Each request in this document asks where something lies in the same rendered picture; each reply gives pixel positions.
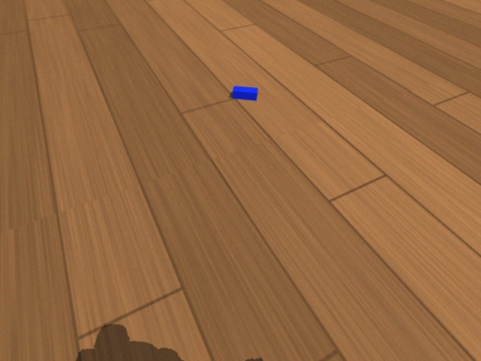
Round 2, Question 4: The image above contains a carton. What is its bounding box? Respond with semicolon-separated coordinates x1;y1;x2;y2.
232;86;258;101

